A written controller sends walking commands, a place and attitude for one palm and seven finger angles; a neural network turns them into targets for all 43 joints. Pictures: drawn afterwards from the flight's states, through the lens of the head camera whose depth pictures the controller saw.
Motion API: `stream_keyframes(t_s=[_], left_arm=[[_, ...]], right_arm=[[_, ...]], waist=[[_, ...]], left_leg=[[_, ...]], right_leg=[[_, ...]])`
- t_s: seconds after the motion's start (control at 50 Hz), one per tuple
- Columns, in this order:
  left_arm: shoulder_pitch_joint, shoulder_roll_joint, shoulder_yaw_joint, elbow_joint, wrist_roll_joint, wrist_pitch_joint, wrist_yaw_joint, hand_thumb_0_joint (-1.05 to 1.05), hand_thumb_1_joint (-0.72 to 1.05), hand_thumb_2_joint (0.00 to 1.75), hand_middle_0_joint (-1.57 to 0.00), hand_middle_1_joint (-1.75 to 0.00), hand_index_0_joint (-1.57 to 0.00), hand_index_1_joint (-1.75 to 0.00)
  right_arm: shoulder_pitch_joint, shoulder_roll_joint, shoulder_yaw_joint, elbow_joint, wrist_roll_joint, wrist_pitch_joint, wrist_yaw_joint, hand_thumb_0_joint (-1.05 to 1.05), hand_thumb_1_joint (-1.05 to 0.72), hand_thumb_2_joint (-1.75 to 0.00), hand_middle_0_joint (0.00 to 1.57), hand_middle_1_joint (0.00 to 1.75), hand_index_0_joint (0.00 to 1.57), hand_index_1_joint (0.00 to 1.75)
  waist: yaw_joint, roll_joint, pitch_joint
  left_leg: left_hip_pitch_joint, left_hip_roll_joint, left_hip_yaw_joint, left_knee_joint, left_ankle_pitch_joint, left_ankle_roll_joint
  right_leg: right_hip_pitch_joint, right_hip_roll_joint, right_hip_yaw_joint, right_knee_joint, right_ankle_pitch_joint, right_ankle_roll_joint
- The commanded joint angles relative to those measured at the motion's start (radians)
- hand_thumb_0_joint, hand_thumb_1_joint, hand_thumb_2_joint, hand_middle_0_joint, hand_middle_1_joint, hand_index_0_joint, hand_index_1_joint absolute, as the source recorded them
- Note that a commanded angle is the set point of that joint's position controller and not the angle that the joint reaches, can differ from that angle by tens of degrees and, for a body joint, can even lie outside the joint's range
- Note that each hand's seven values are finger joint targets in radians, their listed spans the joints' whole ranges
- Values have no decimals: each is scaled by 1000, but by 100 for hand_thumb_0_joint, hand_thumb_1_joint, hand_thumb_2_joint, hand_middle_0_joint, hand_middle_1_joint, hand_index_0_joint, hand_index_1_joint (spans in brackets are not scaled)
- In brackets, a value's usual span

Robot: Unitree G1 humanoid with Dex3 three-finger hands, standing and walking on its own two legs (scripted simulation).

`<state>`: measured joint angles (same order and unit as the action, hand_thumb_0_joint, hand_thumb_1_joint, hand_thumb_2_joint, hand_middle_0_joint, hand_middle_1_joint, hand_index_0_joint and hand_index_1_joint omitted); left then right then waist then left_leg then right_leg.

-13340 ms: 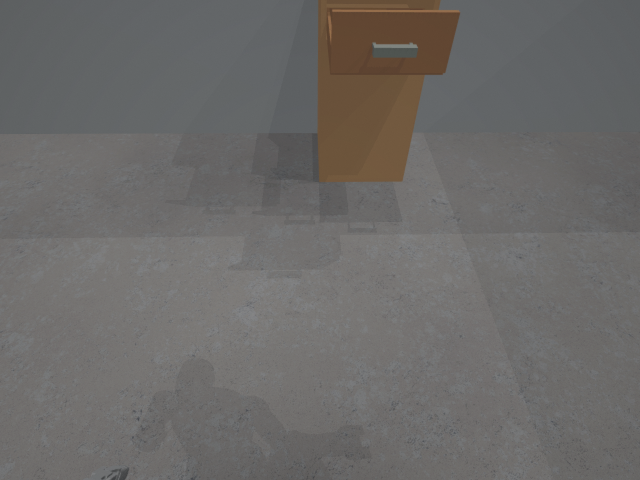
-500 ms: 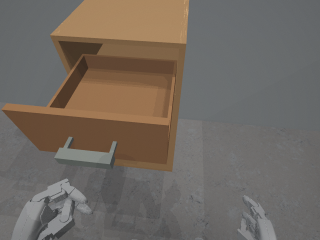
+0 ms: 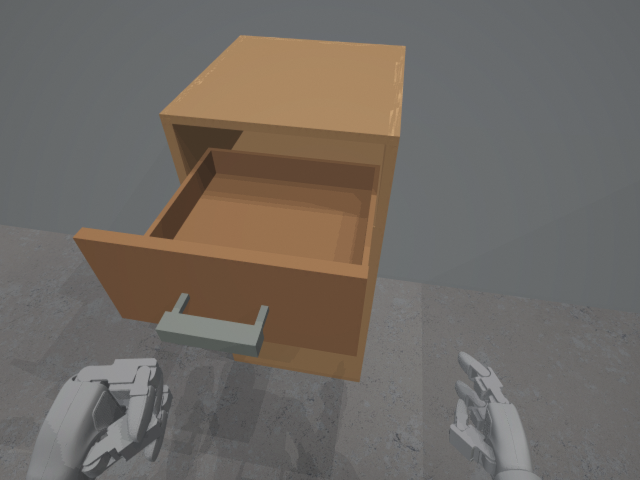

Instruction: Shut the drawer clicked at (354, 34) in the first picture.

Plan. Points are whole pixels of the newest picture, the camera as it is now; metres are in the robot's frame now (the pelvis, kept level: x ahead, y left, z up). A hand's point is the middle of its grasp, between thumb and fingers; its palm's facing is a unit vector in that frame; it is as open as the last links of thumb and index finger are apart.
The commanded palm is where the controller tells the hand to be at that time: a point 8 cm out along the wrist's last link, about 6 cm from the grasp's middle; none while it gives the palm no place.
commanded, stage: raise the hand and make a fist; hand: left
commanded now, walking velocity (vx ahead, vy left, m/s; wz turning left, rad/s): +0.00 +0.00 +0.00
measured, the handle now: (217, 319) +0.30 +0.18 +0.04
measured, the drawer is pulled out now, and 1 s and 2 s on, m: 0.30 0.30 0.30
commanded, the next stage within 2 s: bring the fist close to the handle in 0.50 s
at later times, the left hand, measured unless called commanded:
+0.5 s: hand (162, 414) +0.15 +0.16 +0.13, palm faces +0.01 -0.99 -0.13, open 3.2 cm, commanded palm +0.09 +0.21 +0.15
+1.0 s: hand (185, 404) +0.17 +0.16 +0.10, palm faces +0.00 -1.00 -0.09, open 3.2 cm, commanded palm +0.13 +0.21 +0.10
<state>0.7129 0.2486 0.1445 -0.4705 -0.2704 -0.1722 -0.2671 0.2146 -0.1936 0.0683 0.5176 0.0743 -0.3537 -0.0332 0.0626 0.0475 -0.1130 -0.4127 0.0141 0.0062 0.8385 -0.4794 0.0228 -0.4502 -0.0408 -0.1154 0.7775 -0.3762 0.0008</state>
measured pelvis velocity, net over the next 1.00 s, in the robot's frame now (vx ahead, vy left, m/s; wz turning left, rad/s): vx -0.01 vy -0.03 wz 0.00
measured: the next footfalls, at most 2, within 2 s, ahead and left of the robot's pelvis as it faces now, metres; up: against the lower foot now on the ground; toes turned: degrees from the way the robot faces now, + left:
none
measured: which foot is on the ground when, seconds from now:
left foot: down 0.00-1.00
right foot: down 0.00-1.00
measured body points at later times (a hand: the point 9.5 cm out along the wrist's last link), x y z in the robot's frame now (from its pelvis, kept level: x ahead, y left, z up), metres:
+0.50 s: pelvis +0.00 -0.02 +0.01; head -0.02 -0.03 +0.46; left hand +0.14 +0.22 +0.14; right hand +0.20 -0.23 -0.03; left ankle -0.03 +0.10 -0.71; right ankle +0.02 -0.12 -0.71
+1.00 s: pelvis -0.01 -0.03 +0.01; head +0.00 -0.04 +0.46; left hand +0.16 +0.21 +0.11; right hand +0.18 -0.26 -0.05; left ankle -0.03 +0.10 -0.71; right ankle +0.02 -0.12 -0.71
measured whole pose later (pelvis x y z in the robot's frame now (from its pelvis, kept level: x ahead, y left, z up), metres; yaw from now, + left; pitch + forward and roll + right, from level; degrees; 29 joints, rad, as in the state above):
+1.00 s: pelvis -0.01 -0.03 +0.01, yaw +0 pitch +3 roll -1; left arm 0.55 0.23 0.18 -0.24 -0.28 -0.22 -0.30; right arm 0.24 -0.25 0.03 0.62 0.06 -0.41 -0.06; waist 0.03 0.05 -0.07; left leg -0.38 0.03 0.00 0.75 -0.42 -0.01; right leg -0.44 -0.02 -0.12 0.73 -0.34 -0.03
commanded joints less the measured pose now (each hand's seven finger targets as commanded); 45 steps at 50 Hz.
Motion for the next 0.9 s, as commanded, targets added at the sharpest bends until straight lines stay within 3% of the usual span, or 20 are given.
stream_keyframes(t_s=[0.0, 0.02, 0.08, 0.1, 0.18, 0.24, 0.32, 0.36, 0.44, 0.5, 0.58, 0.64, 0.72, 0.8, 0.88], left_arm=[[-50, 86, 52, -269, -14, -26, 11, 0, 90, 90, -140, -160, -140, -160], [-59, 100, 69, -258, -12, -16, 15, 0, 90, 90, -140, -160, -140, -160], [-78, 114, 94, -263, -13, 10, 21, 0, 90, 90, -140, -160, -140, -160], [-51, 94, 78, -247, -11, 21, 19, 0, 90, 90, -140, -160, -140, -160], [-16, 79, 81, -228, -23, 40, 8, 0, 90, 90, -140, -160, -140, -160], [-4, 99, 99, -255, -22, 28, 10, 0, 90, 90, -140, -160, -140, -160], [-6, 115, 127, -243, -25, -5, 22, 0, 90, 90, -140, -160, -140, -160], [-22, 108, 116, -249, -26, -22, 22, 0, 90, 90, -140, -160, -140, -160], [-75, 120, 124, -207, -34, -36, 12, 0, 90, 90, -140, -160, -140, -160], [-56, 115, 117, -199, -34, -38, 0, 0, 90, 90, -140, -160, -140, -160], [-64, 150, 174, -151, -46, -28, -10, 0, 90, 90, -140, -160, -140, -160], [-69, 134, 187, -79, -62, -26, -26, 0, 90, 90, -140, -160, -140, -160], [-140, 106, 130, -59, -63, -49, -44, 0, 90, 90, -140, -160, -140, -160], [-160, 128, 145, -39, -37, -87, -31, 0, 90, 90, -140, -160, -140, -160], [-202, 121, 142, 4, -30, -113, -20, 0, 90, 90, -140, -160, -140, -160]], right_arm=[[-103, -124, -55, -169, 4, -81, -5, 0, -90, -90, 20, 30, 20, 30], [-101, -126, -55, -161, 5, -83, -8, 0, -90, -90, 20, 30, 20, 30], [-115, -126, -50, -154, 8, -92, -12, 0, -90, -90, 20, 30, 20, 30], [-118, -124, -49, -155, 7, -93, -11, 0, -90, -90, 20, 30, 20, 30], [-125, -122, -53, -152, 6, -95, -9, 0, -90, -90, 20, 30, 20, 30], [-130, -125, -55, -154, 5, -99, -5, 0, -90, -90, 20, 30, 20, 30], [-113, -126, -63, -141, 3, -104, -10, 0, -90, -90, 20, 30, 20, 30], [-112, -127, -62, -137, 3, -111, -13, 0, -90, -90, 20, 30, 20, 30], [-110, -138, -65, -122, 7, -122, -23, 0, -90, -90, 20, 30, 20, 30], [-107, -135, -66, -122, 8, -136, -23, 0, -90, -90, 20, 30, 20, 30], [-116, -132, -66, -112, 9, -138, -31, 0, -90, -90, 20, 30, 20, 30], [-125, -137, -68, -93, 8, -131, -35, 0, -90, -90, 20, 30, 20, 30], [-101, -146, -70, -93, 3, -139, -36, 0, -90, -90, 20, 30, 20, 30], [-87, -150, -79, -81, -8, -140, -29, 0, -90, -90, 20, 30, 20, 30], [-85, -151, -84, -73, -12, -129, -30, 0, -90, -90, 20, 30, 20, 30]], waist=[[-21, 29, -3], [-21, 2, 1], [-13, -3, 17], [-9, 12, 18], [-2, -35, 9], [4, 6, -5], [3, -24, 4], [-3, 6, 15], [-15, -12, 36], [-9, -7, 17], [-3, -51, 19], [-4, -55, 40], [-25, -34, 38], [-26, -49, -3], [-35, -47, 7]], left_leg=[[-3, -2, -53, -215, 264, -21], [-3, -1, -54, -221, 257, -21], [8, -1, -53, -246, 245, -20], [16, -4, -47, -247, 267, -20], [23, -10, -39, -250, 309, -22], [31, -14, -28, -244, 308, -21], [22, -16, -21, -236, 298, -16], [29, -18, -19, -236, 281, -14], [23, -17, -20, -229, 233, -9], [30, -19, -21, -231, 249, -7], [16, -19, -20, -230, 245, -6], [6, -21, -14, -220, 252, -7], [7, -25, -12, -207, 237, -3], [-4, -27, -12, -193, 256, -3], [-27, -29, -10, -186, 234, -4]], right_leg=[[92, 51, 7, -124, 155, -24], [97, 52, 7, -133, 150, -22], [121, 51, 9, -155, 138, -24], [129, 50, 9, -154, 163, -25], [157, 49, 10, -164, 222, -21], [165, 49, 17, -167, 226, -23], [160, 47, 29, -180, 216, -20], [152, 47, 34, -189, 194, -21], [135, 44, 56, -216, 127, -18], [147, 40, 59, -214, 148, -19], [159, 37, 80, -234, 126, -16], [155, 35, 95, -246, 129, -13], [125, 29, 104, -245, 107, -8], [135, 24, 103, -225, 121, -9], [117, 19, 108, -221, 87, -9]])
